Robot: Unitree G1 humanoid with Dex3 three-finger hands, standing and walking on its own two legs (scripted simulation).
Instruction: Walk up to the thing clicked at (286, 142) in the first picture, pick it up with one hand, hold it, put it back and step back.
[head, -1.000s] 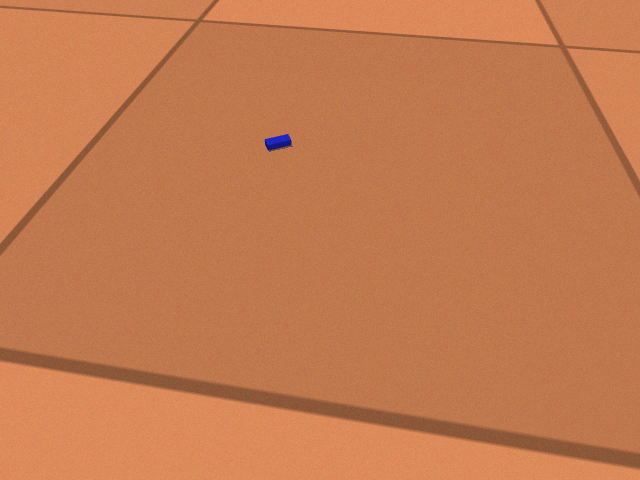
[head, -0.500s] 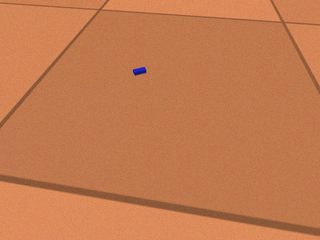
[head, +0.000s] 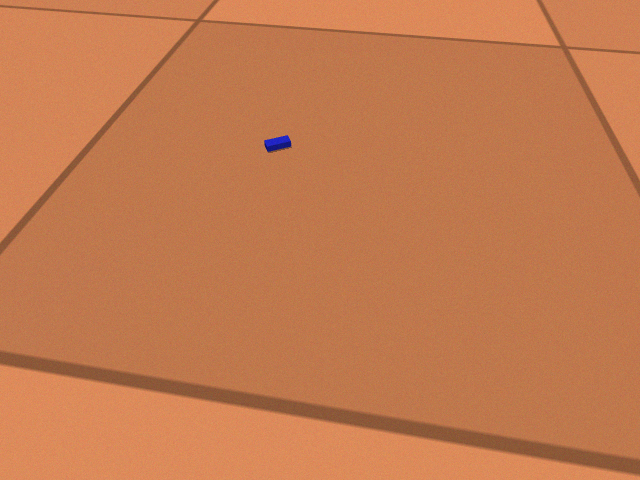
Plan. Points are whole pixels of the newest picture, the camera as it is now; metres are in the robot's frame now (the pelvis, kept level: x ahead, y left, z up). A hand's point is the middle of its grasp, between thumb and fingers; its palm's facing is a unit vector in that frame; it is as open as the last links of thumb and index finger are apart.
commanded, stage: stand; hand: left
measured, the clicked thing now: (277, 143) +1.74 +0.21 -0.77
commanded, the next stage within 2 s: walk up in 0.12 s
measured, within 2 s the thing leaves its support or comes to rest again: neither
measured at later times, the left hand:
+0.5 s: hand out of the picture +0.08 +0.37 -0.19, palm faces +0.16 -0.92 -0.35, open 7.4 cm
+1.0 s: hand (133, 310) +0.41 +0.34 -0.15, palm faces +0.23 -0.90 -0.37, open 7.4 cm
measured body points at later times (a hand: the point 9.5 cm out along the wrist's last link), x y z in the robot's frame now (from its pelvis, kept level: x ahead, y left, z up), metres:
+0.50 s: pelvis +0.09 +0.07 -0.04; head +0.07 +0.11 +0.41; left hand +0.08 +0.42 -0.17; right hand +0.21 -0.28 -0.10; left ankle +0.14 +0.19 -0.75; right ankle +0.00 -0.09 -0.72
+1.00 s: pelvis +0.35 +0.04 -0.04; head +0.38 +0.03 +0.41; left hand +0.40 +0.39 -0.12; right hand +0.45 -0.29 -0.15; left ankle +0.15 +0.18 -0.71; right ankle +0.48 -0.06 -0.75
